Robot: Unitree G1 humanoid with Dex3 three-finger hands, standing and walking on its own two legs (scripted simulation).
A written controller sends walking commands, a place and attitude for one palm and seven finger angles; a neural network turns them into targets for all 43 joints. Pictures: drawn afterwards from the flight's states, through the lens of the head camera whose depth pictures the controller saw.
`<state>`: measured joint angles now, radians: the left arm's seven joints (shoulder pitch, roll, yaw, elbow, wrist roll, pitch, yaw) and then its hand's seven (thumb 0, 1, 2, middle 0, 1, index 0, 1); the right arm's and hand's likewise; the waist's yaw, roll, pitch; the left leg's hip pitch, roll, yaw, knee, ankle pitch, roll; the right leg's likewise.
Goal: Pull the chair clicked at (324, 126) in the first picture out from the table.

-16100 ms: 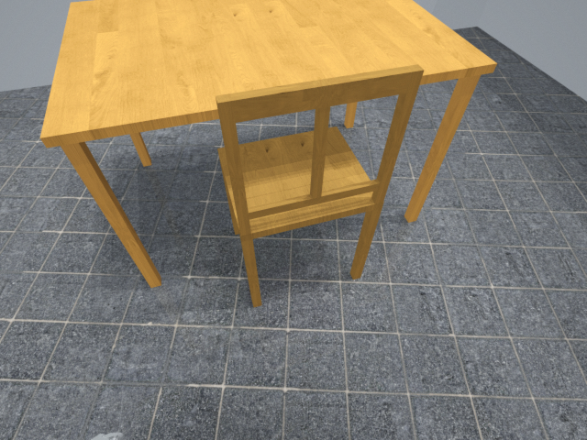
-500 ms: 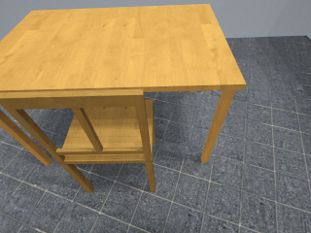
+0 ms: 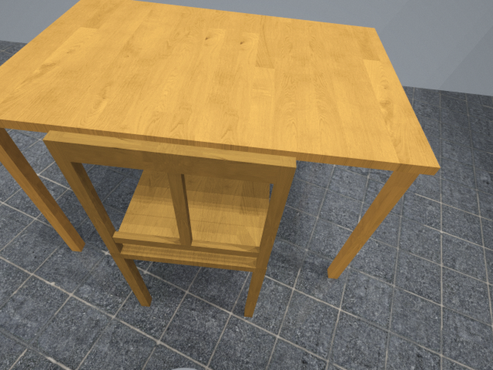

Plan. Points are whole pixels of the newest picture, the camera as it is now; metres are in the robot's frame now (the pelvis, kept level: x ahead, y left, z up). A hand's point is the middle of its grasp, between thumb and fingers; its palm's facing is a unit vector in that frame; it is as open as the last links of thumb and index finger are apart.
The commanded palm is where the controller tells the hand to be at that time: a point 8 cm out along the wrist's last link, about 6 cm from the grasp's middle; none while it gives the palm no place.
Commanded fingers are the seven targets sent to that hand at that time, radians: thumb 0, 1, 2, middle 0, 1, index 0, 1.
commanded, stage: come to a stop and stand still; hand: left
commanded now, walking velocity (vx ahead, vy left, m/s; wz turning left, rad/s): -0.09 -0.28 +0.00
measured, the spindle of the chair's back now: (181, 211) +0.43 +0.18 -0.08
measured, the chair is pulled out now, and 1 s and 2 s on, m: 0.00 0.00 0.00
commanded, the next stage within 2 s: look again from close up in 1.12 s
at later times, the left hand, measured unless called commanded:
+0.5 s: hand out of the picture +0.06 +0.16 -0.15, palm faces -0.03 -0.97 -0.24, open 7.3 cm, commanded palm none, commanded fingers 0.00 0.90 0.90 -0.20 -0.30 -0.20 -0.30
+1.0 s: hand out of the picture +0.03 +0.14 -0.16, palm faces -0.04 -0.98 -0.21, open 7.4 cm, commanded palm none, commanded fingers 0.00 0.90 0.90 -0.20 -0.30 -0.20 -0.30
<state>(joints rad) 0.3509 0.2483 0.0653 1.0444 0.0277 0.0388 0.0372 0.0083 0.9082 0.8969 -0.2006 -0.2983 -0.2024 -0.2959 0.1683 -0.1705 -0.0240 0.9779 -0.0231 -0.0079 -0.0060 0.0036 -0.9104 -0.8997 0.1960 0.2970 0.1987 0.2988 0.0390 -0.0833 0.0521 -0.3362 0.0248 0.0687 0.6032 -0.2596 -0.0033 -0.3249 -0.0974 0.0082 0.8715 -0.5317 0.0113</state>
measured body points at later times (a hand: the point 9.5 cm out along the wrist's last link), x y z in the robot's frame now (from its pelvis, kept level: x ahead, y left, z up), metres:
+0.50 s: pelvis +0.00 -0.02 +0.01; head +0.00 -0.03 +0.45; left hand +0.06 +0.21 -0.14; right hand -0.01 -0.24 -0.16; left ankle +0.00 +0.09 -0.72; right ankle -0.03 -0.09 -0.72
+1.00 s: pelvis +0.03 -0.03 +0.02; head +0.04 -0.04 +0.47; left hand +0.03 +0.19 -0.14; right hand +0.02 -0.25 -0.15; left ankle +0.00 +0.09 -0.72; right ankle -0.03 -0.09 -0.72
